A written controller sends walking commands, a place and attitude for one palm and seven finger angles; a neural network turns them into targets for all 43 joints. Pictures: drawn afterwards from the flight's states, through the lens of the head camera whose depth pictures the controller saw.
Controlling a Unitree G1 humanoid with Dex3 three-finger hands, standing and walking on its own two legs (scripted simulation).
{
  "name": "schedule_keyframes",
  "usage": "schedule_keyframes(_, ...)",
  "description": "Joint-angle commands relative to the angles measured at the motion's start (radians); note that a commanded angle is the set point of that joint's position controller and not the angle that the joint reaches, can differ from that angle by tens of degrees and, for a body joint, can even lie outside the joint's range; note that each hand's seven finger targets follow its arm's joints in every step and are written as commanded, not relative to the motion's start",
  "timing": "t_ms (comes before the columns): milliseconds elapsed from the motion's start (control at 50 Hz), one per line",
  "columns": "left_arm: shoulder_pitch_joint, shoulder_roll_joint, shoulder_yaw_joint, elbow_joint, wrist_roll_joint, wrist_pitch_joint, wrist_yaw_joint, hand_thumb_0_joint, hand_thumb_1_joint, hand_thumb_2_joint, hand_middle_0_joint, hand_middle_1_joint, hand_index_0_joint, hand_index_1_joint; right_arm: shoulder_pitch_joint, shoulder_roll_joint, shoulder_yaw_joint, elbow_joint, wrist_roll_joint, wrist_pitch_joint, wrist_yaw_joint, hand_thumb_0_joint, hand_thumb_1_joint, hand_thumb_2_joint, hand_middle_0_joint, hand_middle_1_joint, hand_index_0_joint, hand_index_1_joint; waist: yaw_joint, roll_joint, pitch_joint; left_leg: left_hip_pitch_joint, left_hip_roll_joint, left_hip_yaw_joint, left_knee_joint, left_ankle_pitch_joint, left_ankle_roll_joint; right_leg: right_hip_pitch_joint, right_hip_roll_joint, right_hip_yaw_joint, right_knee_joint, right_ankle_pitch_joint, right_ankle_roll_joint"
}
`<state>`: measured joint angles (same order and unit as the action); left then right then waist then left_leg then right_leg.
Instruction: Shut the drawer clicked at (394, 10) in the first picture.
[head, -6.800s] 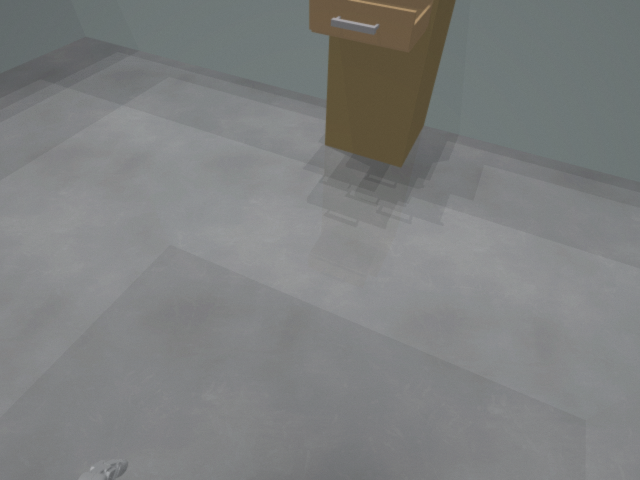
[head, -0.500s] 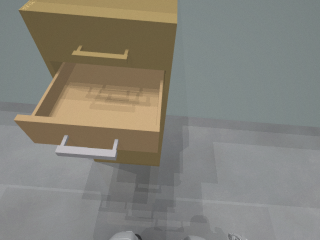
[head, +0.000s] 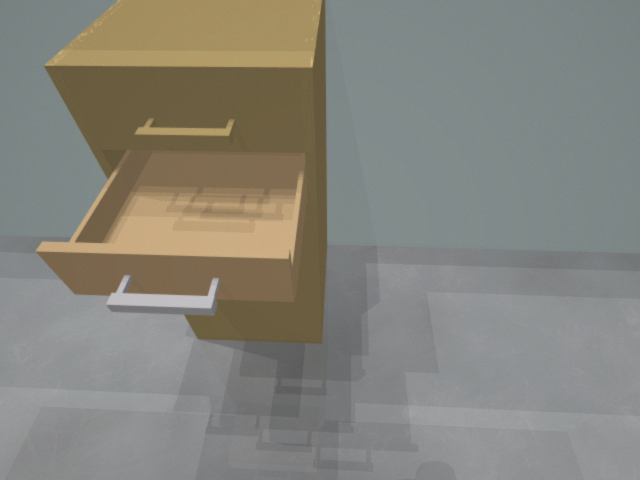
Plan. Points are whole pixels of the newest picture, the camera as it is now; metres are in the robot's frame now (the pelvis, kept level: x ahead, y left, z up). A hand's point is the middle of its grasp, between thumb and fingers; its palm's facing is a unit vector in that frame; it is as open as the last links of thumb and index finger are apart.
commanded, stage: come to a stop and stand still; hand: left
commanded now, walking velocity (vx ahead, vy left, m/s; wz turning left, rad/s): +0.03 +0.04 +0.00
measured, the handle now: (166, 293) +0.38 +0.27 -0.04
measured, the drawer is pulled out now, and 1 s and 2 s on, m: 0.25 0.25 0.25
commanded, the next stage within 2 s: look again from close up in 0.46 s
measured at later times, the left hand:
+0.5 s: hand out of the picture -0.02 +0.20 -0.18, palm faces +0.04 -0.98 -0.17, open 7.4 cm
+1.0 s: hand out of the picture -0.01 +0.21 -0.18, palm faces +0.01 -0.98 -0.22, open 7.4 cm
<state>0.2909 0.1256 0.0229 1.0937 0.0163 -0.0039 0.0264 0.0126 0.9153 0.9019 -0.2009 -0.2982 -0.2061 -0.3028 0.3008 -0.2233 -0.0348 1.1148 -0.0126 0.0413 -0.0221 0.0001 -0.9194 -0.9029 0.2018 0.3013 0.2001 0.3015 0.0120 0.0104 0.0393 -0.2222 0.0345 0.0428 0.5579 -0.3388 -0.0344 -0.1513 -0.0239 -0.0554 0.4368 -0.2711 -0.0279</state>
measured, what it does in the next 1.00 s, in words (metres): steps on the spot: left foot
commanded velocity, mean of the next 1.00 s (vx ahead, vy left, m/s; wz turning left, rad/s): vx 0.00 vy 0.00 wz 0.00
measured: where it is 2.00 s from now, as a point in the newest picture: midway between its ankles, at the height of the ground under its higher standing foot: outside the picture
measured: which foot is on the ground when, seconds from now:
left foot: up 0.00-0.02, down 0.04-1.00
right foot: down 0.00-1.00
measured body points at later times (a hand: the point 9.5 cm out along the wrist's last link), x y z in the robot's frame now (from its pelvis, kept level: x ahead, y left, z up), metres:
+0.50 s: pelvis -0.02 +0.03 +0.00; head -0.02 +0.04 +0.45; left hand -0.02 +0.25 -0.16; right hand -0.02 -0.19 -0.16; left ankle -0.02 +0.14 -0.74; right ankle -0.02 -0.10 -0.74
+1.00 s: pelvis -0.02 +0.03 -0.01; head -0.02 +0.02 +0.44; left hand -0.01 +0.26 -0.16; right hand -0.02 -0.18 -0.17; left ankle -0.02 +0.14 -0.74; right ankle -0.02 -0.10 -0.74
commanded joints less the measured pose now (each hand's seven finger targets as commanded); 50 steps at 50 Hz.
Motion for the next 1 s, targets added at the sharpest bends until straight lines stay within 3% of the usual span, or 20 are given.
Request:
schedule_keyframes(0, 0.032, 0.168, 0.037, -0.013, -0.010, -0.011, 0.017, 0.000, 0.900, 0.900, -0.200, -0.300, -0.200, -0.300, 0.015, -0.032, 0.001, -0.039, 0.004, -0.044, -0.011, 0.000, -0.900, -0.900, 0.200, 0.300, 0.200, 0.300, 0.003, -0.097, -0.059, 0.094, 0.033, -0.013, -0.196, 0.249, 0.013, 0.039, -0.189, 0.143, -0.011, 0.488, -0.055)
schedule_keyframes(20, 0.030, 0.151, 0.033, -0.011, -0.011, -0.008, 0.014, 0.000, 0.900, 0.900, -0.200, -0.300, -0.200, -0.300, 0.019, -0.051, -0.001, -0.030, 0.001, -0.047, -0.013, 0.000, -0.900, -0.900, 0.200, 0.300, 0.200, 0.300, 0.004, -0.036, -0.067, 0.155, 0.076, -0.032, -0.162, 0.375, 0.029, -0.020, -0.144, 0.103, -0.009, 0.378, -0.027)
schedule_keyframes(40, 0.029, 0.136, 0.029, -0.011, -0.006, -0.003, 0.016, 0.000, 0.900, 0.900, -0.200, -0.300, -0.200, -0.300, 0.017, -0.063, -0.004, -0.027, 0.001, -0.044, -0.014, 0.000, -0.900, -0.900, 0.200, 0.300, 0.200, 0.300, 0.005, -0.030, -0.058, 0.159, 0.103, -0.033, -0.135, 0.386, 0.038, -0.058, -0.119, 0.088, -0.028, 0.259, -0.014)
schedule_keyframes(80, -0.010, 0.127, 0.022, -0.006, -0.006, 0.006, 0.012, 0.000, 0.900, 0.900, -0.200, -0.300, -0.200, -0.300, 0.014, -0.059, 0.001, -0.009, 0.004, -0.048, -0.016, 0.000, -0.900, -0.900, 0.200, 0.300, 0.200, 0.300, -0.004, 0.056, -0.026, 0.118, 0.115, -0.066, -0.177, 0.378, 0.057, -0.053, -0.087, 0.055, -0.032, 0.151, 0.012)
schedule_keyframes(100, -0.021, 0.125, 0.019, -0.001, -0.007, 0.010, 0.010, 0.000, 0.900, 0.900, -0.200, -0.300, -0.200, -0.300, -0.002, -0.056, 0.004, -0.008, 0.005, -0.047, -0.016, 0.000, -0.900, -0.900, 0.200, 0.300, 0.200, 0.300, -0.001, 0.062, 0.002, 0.079, 0.116, -0.077, -0.211, 0.321, 0.062, -0.045, -0.077, 0.047, -0.043, 0.104, 0.021)
schedule_keyframes(160, -0.004, 0.121, 0.009, 0.022, -0.006, 0.011, 0.007, 0.000, 0.900, 0.900, -0.200, -0.300, -0.200, -0.300, -0.023, -0.043, 0.010, -0.010, 0.004, -0.047, -0.018, 0.000, -0.900, -0.900, 0.200, 0.300, 0.200, 0.300, 0.004, 0.049, 0.042, 0.038, 0.097, -0.076, -0.242, 0.214, 0.055, -0.042, -0.081, 0.066, -0.078, 0.093, 0.019)
schedule_keyframes(260, 0.014, 0.113, 0.001, 0.030, -0.003, 0.008, 0.007, 0.000, 0.900, 0.900, -0.200, -0.300, -0.200, -0.300, -0.014, -0.031, 0.013, -0.005, 0.004, -0.051, -0.015, 0.000, -0.900, -0.900, 0.200, 0.300, 0.200, 0.300, 0.002, 0.013, 0.059, 0.023, 0.090, -0.084, -0.282, 0.142, 0.053, -0.047, -0.084, 0.067, -0.098, 0.081, 0.025)
schedule_keyframes(320, 0.020, 0.111, -0.002, 0.030, -0.002, 0.004, 0.008, 0.000, 0.900, 0.900, -0.200, -0.300, -0.200, -0.300, -0.005, -0.032, 0.013, -0.002, 0.004, -0.056, -0.013, 0.000, -0.900, -0.900, 0.200, 0.300, 0.200, 0.300, -0.001, -0.016, 0.044, 0.041, 0.088, -0.082, -0.278, 0.174, 0.053, -0.045, -0.088, 0.063, -0.101, 0.094, 0.030)
schedule_keyframes(520, 0.049, 0.108, -0.006, 0.034, -0.003, -0.004, 0.011, 0.000, 0.900, 0.900, -0.200, -0.300, -0.200, -0.300, 0.020, -0.023, 0.016, 0.008, 0.006, -0.064, -0.012, 0.000, -0.900, -0.900, 0.200, 0.300, 0.200, 0.300, -0.003, 0.000, 0.034, 0.055, 0.083, -0.071, -0.277, 0.207, 0.050, -0.039, -0.091, 0.067, -0.107, 0.121, 0.032)
schedule_keyframes(540, 0.091, 0.130, -0.024, 0.050, 0.012, -0.034, 0.049, 0.000, 0.900, 0.900, -0.200, -0.300, -0.200, -0.300, -0.046, -0.057, 0.025, -0.064, 0.011, -0.081, 0.004, 0.000, -0.900, -0.900, 0.200, 0.300, 0.200, 0.300, 0.013, 0.031, 0.059, -0.030, 0.093, -0.034, -0.070, 0.357, 0.030, -0.056, -0.128, 0.101, -0.071, 0.323, 0.015)
schedule_keyframes(560, 0.059, 0.170, -0.013, 0.002, 0.000, -0.037, 0.038, 0.000, 0.900, 0.900, -0.200, -0.300, -0.200, -0.300, 0.001, -0.011, 0.024, -0.085, 0.001, -0.071, 0.008, 0.000, -0.900, -0.900, 0.200, 0.300, 0.200, 0.300, -0.022, 0.056, 0.007, -0.018, 0.044, -0.048, -0.120, 0.116, 0.031, -0.062, -0.137, 0.111, -0.066, 0.068, -0.008)
schedule_keyframes(600, 0.031, 0.165, -0.014, -0.029, 0.002, -0.034, 0.022, 0.000, 0.900, 0.900, -0.200, -0.300, -0.200, -0.300, 0.035, -0.028, 0.026, -0.098, -0.008, -0.072, 0.013, 0.000, -0.900, -0.900, 0.200, 0.300, 0.200, 0.300, -0.023, 0.081, -0.013, -0.039, 0.056, -0.072, -0.147, 0.075, 0.051, -0.083, -0.091, 0.075, -0.016, -0.062, -0.011)
schedule_keyframes(620, 0.031, 0.153, -0.017, -0.033, 0.002, -0.028, 0.017, 0.000, 0.900, 0.900, -0.200, -0.300, -0.200, -0.300, 0.036, -0.034, 0.026, -0.108, -0.006, -0.071, 0.010, 0.000, -0.900, -0.900, 0.200, 0.300, 0.200, 0.300, -0.021, 0.058, -0.002, -0.066, 0.061, -0.090, -0.161, 0.048, 0.062, -0.087, -0.078, 0.064, -0.007, -0.078, -0.008)
schedule_keyframes(680, 0.041, 0.133, -0.023, -0.039, 0.001, -0.023, 0.012, 0.000, 0.900, 0.900, -0.200, -0.300, -0.200, -0.300, 0.044, -0.040, 0.027, -0.117, -0.005, -0.073, 0.006, 0.000, -0.900, -0.900, 0.200, 0.300, 0.200, 0.300, -0.015, 0.002, 0.016, -0.070, 0.072, -0.109, -0.183, 0.101, 0.076, -0.083, -0.064, 0.053, 0.011, -0.014, -0.003)
schedule_keyframes(780, 0.048, 0.128, -0.024, -0.037, -0.002, -0.019, 0.011, 0.000, 0.900, 0.900, -0.200, -0.300, -0.200, -0.300, 0.049, -0.040, 0.031, -0.098, -0.002, -0.075, 0.003, 0.000, -0.900, -0.900, 0.200, 0.300, 0.200, 0.300, -0.010, -0.026, 0.050, -0.058, 0.069, -0.098, -0.201, 0.141, 0.076, -0.079, -0.068, 0.056, 0.001, 0.029, 0.003)
schedule_keyframes(980, 0.047, 0.141, -0.020, -0.029, -0.005, -0.019, 0.010, 0.000, 0.900, 0.900, -0.200, -0.300, -0.200, -0.300, 0.030, -0.037, 0.036, -0.055, 0.000, -0.074, 0.001, 0.000, -0.900, -0.900, 0.200, 0.300, 0.200, 0.300, -0.005, -0.019, 0.040, 0.000, 0.065, -0.066, -0.211, 0.199, 0.066, -0.060, -0.081, 0.067, -0.031, 0.085, 0.008)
